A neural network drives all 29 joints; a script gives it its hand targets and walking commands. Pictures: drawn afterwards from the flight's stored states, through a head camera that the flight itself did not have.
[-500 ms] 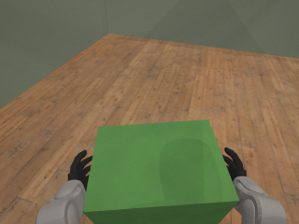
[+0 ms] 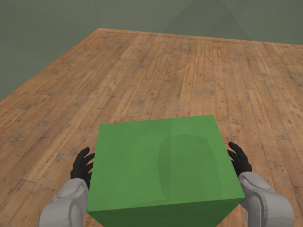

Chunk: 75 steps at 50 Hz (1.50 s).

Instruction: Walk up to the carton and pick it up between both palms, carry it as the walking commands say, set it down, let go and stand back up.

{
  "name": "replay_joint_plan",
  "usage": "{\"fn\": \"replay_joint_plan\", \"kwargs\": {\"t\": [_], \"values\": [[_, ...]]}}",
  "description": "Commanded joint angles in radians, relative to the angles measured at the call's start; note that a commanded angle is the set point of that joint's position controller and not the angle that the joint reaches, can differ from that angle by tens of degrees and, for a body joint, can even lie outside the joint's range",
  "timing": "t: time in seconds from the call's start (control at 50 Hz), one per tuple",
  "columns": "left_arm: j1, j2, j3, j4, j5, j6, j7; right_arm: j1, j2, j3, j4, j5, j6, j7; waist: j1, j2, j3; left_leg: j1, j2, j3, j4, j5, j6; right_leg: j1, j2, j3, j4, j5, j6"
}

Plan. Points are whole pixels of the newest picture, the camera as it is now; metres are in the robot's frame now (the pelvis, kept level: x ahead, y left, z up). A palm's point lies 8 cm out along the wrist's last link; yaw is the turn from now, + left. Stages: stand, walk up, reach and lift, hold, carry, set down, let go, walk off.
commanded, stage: carry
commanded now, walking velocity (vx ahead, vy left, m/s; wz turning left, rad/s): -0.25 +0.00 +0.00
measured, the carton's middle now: (161, 180) +0.26 -0.01 +0.03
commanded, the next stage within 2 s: none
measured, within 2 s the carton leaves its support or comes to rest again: neither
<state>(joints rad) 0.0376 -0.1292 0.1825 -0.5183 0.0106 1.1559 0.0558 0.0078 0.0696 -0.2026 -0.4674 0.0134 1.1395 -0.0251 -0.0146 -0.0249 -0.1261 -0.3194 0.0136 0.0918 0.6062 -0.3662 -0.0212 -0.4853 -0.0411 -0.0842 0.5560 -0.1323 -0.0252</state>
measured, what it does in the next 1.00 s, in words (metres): walks backwards: right foot, then left foot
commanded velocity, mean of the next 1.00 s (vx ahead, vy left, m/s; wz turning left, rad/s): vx -0.17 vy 0.00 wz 0.08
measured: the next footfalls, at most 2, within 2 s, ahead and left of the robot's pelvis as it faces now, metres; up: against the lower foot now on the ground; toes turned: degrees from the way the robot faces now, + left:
right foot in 0.36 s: -0.14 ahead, -0.14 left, +0.00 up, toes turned -4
left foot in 0.72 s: -0.27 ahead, +0.09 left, +0.00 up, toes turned +5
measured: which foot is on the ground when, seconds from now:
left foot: down 0.00-0.36, up 0.38-0.70, down 0.72-1.00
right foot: down 0.00-0.02, up 0.04-0.34, down 0.36-0.74, up 0.76-1.00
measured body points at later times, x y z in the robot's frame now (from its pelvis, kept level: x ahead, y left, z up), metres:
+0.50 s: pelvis -0.20 -0.03 +0.01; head -0.21 -0.05 +0.46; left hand +0.04 +0.13 +0.08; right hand +0.03 -0.23 +0.07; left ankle -0.15 +0.10 -0.65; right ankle -0.18 -0.13 -0.72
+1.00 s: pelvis -0.35 -0.02 +0.01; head -0.37 +0.00 +0.46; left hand -0.12 +0.18 +0.10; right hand -0.10 -0.19 +0.10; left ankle -0.31 +0.08 -0.72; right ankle -0.37 -0.17 -0.69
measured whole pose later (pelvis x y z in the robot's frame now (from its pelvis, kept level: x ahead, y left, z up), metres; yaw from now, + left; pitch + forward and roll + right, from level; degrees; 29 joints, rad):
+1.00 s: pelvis -0.35 -0.02 +0.01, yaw +1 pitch +4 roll -2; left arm 0.04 -0.12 0.19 -0.54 -0.02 1.17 0.07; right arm 0.06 0.11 -0.21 -0.50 -0.01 1.12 0.00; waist 0.02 0.00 -0.15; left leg -0.39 0.04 0.05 0.51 -0.20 0.03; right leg -0.38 -0.02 -0.02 0.74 -0.42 0.05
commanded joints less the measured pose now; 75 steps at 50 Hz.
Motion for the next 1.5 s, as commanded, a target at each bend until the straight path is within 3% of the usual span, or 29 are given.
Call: {"fn": "replay_joint_plan", "kwargs": {"t": [0.0, 0.02, 0.06, 0.1, 0.24, 0.3, 0.32, 0.34, 0.36, 0.38, 0.44, 0.56, 0.64, 0.68, 0.7, 0.72, 0.78, 0.82, 0.92, 0.98, 1.02, 1.06, 1.1, 1.18, 1.3, 1.34, 1.38, 1.4, 1.48], "values": [[-0.477, -0.671, -0.800, -0.172, -0.244, -0.017, -0.088, -0.375, 0.737, 0.794, -0.125, 0.199, -0.001, 0.097, 0.012, 0.269, -0.133, 0.152, 0.440, -0.427, -0.292, 0.531, 0.150, -0.159, 0.017, 0.030, 0.280, -0.400, 0.055], [-0.529, -0.711, -0.843, -0.191, -0.269, -0.017, -0.094, -0.386, 0.757, 0.779, -0.151, 0.199, -0.012, 0.096, -0.001, 0.272, -0.135, 0.033, 0.449, -0.391, -0.258, 0.640, 0.223, -0.114, 0.027, 0.093, 0.507, -0.481, 0.059], [-0.539, -0.742, -0.865, -0.183, -0.282, -0.026, -0.098, -0.375, 0.762, 0.766, -0.155, 0.197, -0.017, 0.099, 0.010, 0.156, -0.139, 0.039, 0.307, -0.212, -0.223, 0.547, 0.159, -0.115, 0.034, 0.128, 0.666, -0.346, 0.050], [-0.541, -0.741, -0.866, -0.182, -0.285, -0.031, -0.101, -0.380, 0.754, 0.767, -0.167, 0.196, -0.025, 0.101, 0.009, 0.163, -0.145, 0.037, 0.250, -0.145, -0.229, 0.350, 0.116, -0.126, 0.043, 0.107, 0.689, -0.287, 0.062], [-0.442, -0.651, -0.861, -0.168, -0.282, 0.003, -0.088, -0.250, 0.661, 0.735, -0.121, 0.146, -0.002, 0.073, 0.014, 0.269, -0.192, 0.098, 0.276, -0.245, -0.280, 0.365, 0.130, 0.064, 0.061, -0.004, 0.209, -0.376, 0.056], [-0.401, -0.647, -0.807, -0.115, -0.255, 0.007, -0.084, -0.279, 0.649, 0.761, -0.128, 0.145, 0.008, 0.073, 0.040, 0.251, -0.201, 0.034, 0.204, -0.166, -0.254, 0.324, 0.029, 0.263, 0.052, -0.008, -0.211, -0.182, 0.024], [-0.422, -0.650, -0.802, -0.125, -0.261, -0.002, -0.087, -0.303, 0.653, 0.770, -0.149, 0.152, 0.001, 0.074, 0.037, 0.156, -0.212, -0.046, 0.146, -0.130, -0.172, 0.232, -0.014, 0.349, -0.033, 0.127, -0.295, -0.200, 0.003], [-0.425, -0.642, -0.773, -0.108, -0.250, -0.005, -0.090, -0.328, 0.671, 0.789, -0.159, 0.154, 0.003, 0.076, 0.025, -0.186, -0.169, -0.250, 0.060, -0.064, 0.036, 0.013, -0.041, 0.409, -0.263, 0.415, -0.324, -0.121, -0.043], [-0.408, -0.670, -0.786, -0.122, -0.264, -0.008, -0.094, -0.339, 0.652, 0.792, -0.174, 0.153, 0.001, 0.075, 0.022, -0.286, -0.120, -0.312, 0.006, -0.039, 0.304, -0.202, -0.025, 0.297, -0.372, 0.435, -0.266, 0.085, -0.122], [-0.397, -0.691, -0.770, -0.098, -0.233, -0.016, -0.099, -0.434, 0.675, 0.829, -0.234, 0.174, -0.008, 0.080, 0.031, -0.246, -0.077, -0.307, 0.015, -0.121, 0.486, -0.208, -0.004, 0.189, -0.378, 0.341, -0.240, 0.194, -0.162], [-0.503, -0.751, -0.788, -0.202, -0.258, -0.041, -0.105, -0.508, 0.792, 0.869, -0.261, 0.239, -0.031, 0.094, 0.022, -0.115, -0.089, -0.278, -0.012, -0.124, 0.667, -0.040, 0.002, 0.146, -0.216, 0.132, -0.193, 0.103, -0.112], [-0.359, -0.637, -0.754, -0.180, -0.226, -0.036, -0.096, -0.356, 0.712, 0.855, -0.183, 0.226, -0.008, 0.081, 0.037, -0.160, -0.191, -0.245, -0.006, -0.030, 0.321, -0.133, -0.026, 0.334, -0.213, 0.235, -0.164, 0.230, -0.128], [-0.370, -0.630, -0.757, -0.129, -0.209, -0.013, -0.085, -0.366, 0.695, 0.819, -0.146, 0.196, 0.008, 0.079, 0.019, -0.202, -0.211, 0.027, -0.040, 0.042, -0.149, -0.002, -0.007, 0.236, -0.209, 0.240, -0.172, 0.024, -0.082], [-0.427, -0.641, -0.797, -0.161, -0.231, -0.012, -0.085, -0.348, 0.721, 0.796, -0.106, 0.191, 0.004, 0.090, 0.019, 0.004, -0.205, 0.184, 0.085, -0.100, -0.281, 0.027, 0.008, 0.087, -0.141, 0.173, -0.101, -0.122, 0.005], [-0.467, -0.644, -0.809, -0.179, -0.236, -0.010, -0.086, -0.353, 0.725, 0.783, -0.085, 0.188, 0.005, 0.092, 0.022, 0.191, -0.174, 0.196, 0.284, -0.323, -0.366, 0.004, 0.046, -0.020, -0.069, 0.109, 0.003, -0.209, 0.050], [-0.436, -0.665, -0.814, -0.173, -0.233, -0.017, -0.081, -0.347, 0.716, 0.786, -0.131, 0.186, -0.005, 0.094, 0.026, 0.229, -0.134, 0.150, 0.392, -0.394, -0.364, 0.178, 0.082, -0.103, -0.008, 0.064, 0.154, -0.320, 0.084], [-0.584, -0.762, -0.888, -0.212, -0.290, -0.025, -0.096, -0.393, 0.759, 0.764, -0.174, 0.178, -0.024, 0.093, 0.013, 0.160, -0.096, -0.026, 0.276, -0.208, -0.298, 0.305, 0.110, -0.004, 0.008, 0.115, 0.411, -0.270, 0.074], [-0.531, -0.734, -0.878, -0.175, -0.275, -0.022, -0.094, -0.369, 0.723, 0.754, -0.169, 0.183, -0.026, 0.096, 0.010, 0.201, -0.109, 0.006, 0.234, -0.159, -0.302, 0.098, 0.076, -0.035, 0.021, 0.103, 0.433, -0.232, 0.086], [-0.461, -0.650, -0.870, -0.161, -0.272, 0.001, -0.077, -0.271, 0.614, 0.722, -0.136, 0.139, -0.007, 0.072, 0.015, 0.237, -0.159, 0.128, 0.236, -0.244, -0.232, 0.522, 0.095, 0.049, 0.039, 0.023, 0.150, -0.322, 0.086], [-0.413, -0.644, -0.823, -0.115, -0.250, 0.011, -0.068, -0.303, 0.619, 0.740, -0.133, 0.160, 0.012, 0.078, 0.025, 0.255, -0.159, 0.128, 0.230, -0.278, -0.213, 0.540, 0.089, 0.144, 0.055, -0.008, -0.069, -0.235, 0.068], [-0.399, -0.650, -0.783, -0.095, -0.247, 0.008, -0.070, -0.312, 0.635, 0.760, -0.133, 0.170, 0.016, 0.076, 0.026, 0.175, -0.194, 0.032, 0.185, -0.261, -0.182, 0.471, 0.038, 0.303, -0.012, 0.055, -0.173, -0.162, 0.053], [-0.392, -0.649, -0.758, -0.112, -0.240, -0.006, -0.075, -0.354, 0.679, 0.797, -0.168, 0.190, 0.010, 0.079, 0.020, -0.098, -0.221, -0.131, 0.081, -0.147, 0.014, 0.369, -0.011, 0.447, -0.190, 0.216, -0.167, 0.160, 0.019], [-0.407, -0.681, -0.765, -0.131, -0.234, -0.023, -0.078, -0.420, 0.692, 0.836, -0.229, 0.217, 0.006, 0.086, 0.021, -0.273, -0.174, -0.223, 0.036, -0.027, 0.252, -0.139, -0.011, 0.383, -0.353, 0.198, -0.106, 0.507, -0.114], [-0.416, -0.726, -0.754, -0.146, -0.224, -0.035, -0.086, -0.522, 0.768, 0.890, -0.268, 0.281, -0.008, 0.102, 0.018, -0.167, -0.056, -0.239, 0.033, -0.056, 0.529, -0.158, -0.013, 0.170, -0.317, 0.106, -0.165, 0.283, -0.142], [-0.361, -0.691, -0.786, -0.194, -0.229, -0.040, -0.081, -0.370, 0.748, 0.851, -0.211, 0.265, -0.004, 0.097, 0.014, -0.178, -0.234, -0.085, -0.011, 0.051, -0.015, 0.015, -0.014, 0.368, -0.283, 0.056, 0.004, 0.526, -0.082], [-0.327, -0.662, -0.801, -0.183, -0.230, -0.034, -0.083, -0.328, 0.727, 0.832, -0.186, 0.251, -0.003, 0.098, -0.001, -0.085, -0.253, 0.108, 0.058, -0.021, -0.193, 0.301, -0.015, 0.244, -0.224, -0.010, 0.083, 0.354, 0.009], [-0.344, -0.678, -0.821, -0.191, -0.237, -0.030, -0.081, -0.289, 0.715, 0.818, -0.159, 0.234, -0.003, 0.100, 0.018, 0.360, -0.232, 0.346, 0.394, -0.429, -0.144, 1.138, 0.104, -0.156, -0.062, -0.043, 0.390, -0.480, 0.096], [-0.386, -0.694, -0.839, -0.210, -0.244, -0.034, -0.086, -0.293, 0.731, 0.812, -0.169, 0.225, -0.009, 0.107, 0.001, 0.315, -0.223, 0.232, 0.412, -0.409, -0.116, 1.214, 0.185, -0.116, -0.030, 0.041, 0.565, -0.540, 0.091], [-0.449, -0.758, -0.894, -0.197, -0.293, -0.039, -0.106, -0.322, 0.744, 0.777, -0.194, 0.215, -0.023, 0.106, 0.002, 0.150, -0.214, 0.136, 0.248, -0.264, -0.193, 0.592, 0.124, -0.119, -0.017, 0.080, 0.653, -0.349, 0.085]]}}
